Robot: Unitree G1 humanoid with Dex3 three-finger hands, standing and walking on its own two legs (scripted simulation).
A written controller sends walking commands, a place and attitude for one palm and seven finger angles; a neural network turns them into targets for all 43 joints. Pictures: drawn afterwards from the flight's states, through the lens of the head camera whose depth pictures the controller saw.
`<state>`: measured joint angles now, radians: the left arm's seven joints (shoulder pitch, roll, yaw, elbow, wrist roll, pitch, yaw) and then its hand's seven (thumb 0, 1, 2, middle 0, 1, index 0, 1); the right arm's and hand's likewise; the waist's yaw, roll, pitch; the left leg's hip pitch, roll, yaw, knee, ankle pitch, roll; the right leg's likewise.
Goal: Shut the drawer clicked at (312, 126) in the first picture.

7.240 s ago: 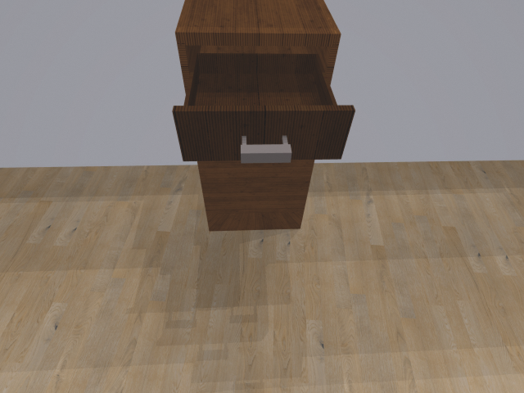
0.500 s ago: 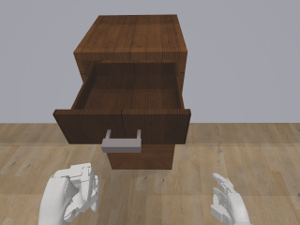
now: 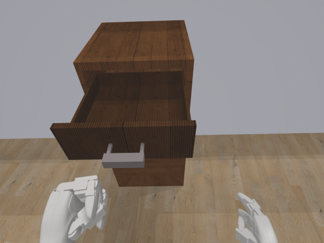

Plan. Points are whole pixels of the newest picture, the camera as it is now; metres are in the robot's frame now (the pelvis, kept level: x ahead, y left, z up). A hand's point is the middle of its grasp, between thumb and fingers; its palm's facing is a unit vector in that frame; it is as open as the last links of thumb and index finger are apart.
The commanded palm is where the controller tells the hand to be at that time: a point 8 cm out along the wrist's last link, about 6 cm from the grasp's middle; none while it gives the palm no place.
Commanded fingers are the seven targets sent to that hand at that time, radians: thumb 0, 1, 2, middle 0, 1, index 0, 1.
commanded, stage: bring the fist close to the handle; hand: left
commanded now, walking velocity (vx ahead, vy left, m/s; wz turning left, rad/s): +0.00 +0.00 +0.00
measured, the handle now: (125, 153) +0.34 +0.13 +0.05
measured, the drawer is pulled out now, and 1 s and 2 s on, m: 0.29 0.29 0.28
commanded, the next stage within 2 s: push the drawer shut in 1.50 s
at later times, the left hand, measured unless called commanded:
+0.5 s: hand (120, 199) +0.18 +0.10 +0.11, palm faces +0.04 -1.00 -0.01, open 3.3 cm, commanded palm +0.15 +0.15 +0.11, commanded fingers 0.00 0.90 0.90 -1.40 -1.60 -1.40 -1.60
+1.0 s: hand (133, 190) +0.23 +0.09 +0.06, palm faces +0.03 -1.00 -0.01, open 3.3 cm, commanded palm +0.21 +0.14 +0.06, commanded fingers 0.00 0.90 0.90 -1.40 -1.60 -1.40 -1.60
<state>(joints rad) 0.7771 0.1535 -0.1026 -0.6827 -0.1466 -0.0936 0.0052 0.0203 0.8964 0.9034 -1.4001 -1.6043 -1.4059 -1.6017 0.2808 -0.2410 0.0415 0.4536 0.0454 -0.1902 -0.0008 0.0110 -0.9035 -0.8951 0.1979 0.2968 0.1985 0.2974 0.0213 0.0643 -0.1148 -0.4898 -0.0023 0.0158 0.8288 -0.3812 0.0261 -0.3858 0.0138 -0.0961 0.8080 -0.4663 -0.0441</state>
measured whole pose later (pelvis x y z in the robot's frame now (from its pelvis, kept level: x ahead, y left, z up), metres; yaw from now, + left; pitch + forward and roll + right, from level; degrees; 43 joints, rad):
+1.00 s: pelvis +0.01 -0.01 -0.02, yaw -1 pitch +10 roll +0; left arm 0.48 0.09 -0.14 -0.25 -0.08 -0.27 0.09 0.02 0.90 0.90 -1.40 -1.60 -1.40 -1.60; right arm 0.27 -0.24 0.03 0.45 0.00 -0.09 0.02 0.01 -0.90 -0.89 0.20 0.30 0.20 0.30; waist -0.02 0.03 -0.12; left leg -0.67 0.01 0.03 0.94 -0.43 0.01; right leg -0.58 0.02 -0.09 0.94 -0.53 -0.06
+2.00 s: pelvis +0.00 -0.01 -0.02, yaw -1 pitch +10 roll +0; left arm 0.22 0.11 -0.13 -0.02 -0.08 -0.30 0.14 -0.02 0.86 0.94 -1.40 -1.60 -1.41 -1.60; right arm 0.23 -0.24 0.04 0.50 0.00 -0.01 0.01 0.01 -0.91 -0.89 0.20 0.30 0.20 0.30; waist -0.02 0.03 -0.11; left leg -0.71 0.01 0.02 0.95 -0.42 0.02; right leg -0.62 0.02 -0.09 0.95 -0.52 -0.06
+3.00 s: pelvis -0.02 +0.01 -0.02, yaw -2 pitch +12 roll -1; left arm -0.47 0.13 0.06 0.71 -0.08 -0.39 0.18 -0.01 0.85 0.95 -1.40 -1.60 -1.41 -1.60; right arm 0.29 -0.24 0.02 0.64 0.00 0.01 0.02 0.01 -0.91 -0.89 0.20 0.30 0.20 0.30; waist -0.08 0.03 -0.10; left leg -0.77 0.01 0.04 0.93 -0.37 0.04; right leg -0.69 0.02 -0.07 0.93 -0.46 -0.04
